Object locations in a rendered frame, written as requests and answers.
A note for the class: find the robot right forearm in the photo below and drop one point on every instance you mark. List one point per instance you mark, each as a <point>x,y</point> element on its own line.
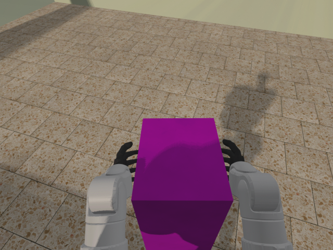
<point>260,208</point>

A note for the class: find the robot right hand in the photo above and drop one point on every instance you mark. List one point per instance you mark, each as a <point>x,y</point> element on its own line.
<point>234,154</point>

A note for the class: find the robot left hand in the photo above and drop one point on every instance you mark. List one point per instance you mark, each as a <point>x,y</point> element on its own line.
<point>122,155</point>

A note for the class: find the robot left forearm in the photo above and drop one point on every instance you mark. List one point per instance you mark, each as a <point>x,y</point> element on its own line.
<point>106,210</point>

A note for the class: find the carton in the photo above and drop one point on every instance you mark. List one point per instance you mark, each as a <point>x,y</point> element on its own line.
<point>181,192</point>

